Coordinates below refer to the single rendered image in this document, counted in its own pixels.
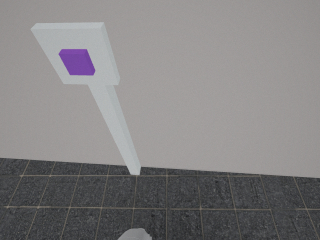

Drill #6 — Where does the button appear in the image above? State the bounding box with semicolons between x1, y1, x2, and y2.
59;49;96;76

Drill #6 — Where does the panel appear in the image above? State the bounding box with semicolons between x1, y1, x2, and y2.
30;22;141;175

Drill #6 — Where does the robot left thigh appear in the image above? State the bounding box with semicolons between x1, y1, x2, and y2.
118;228;152;240

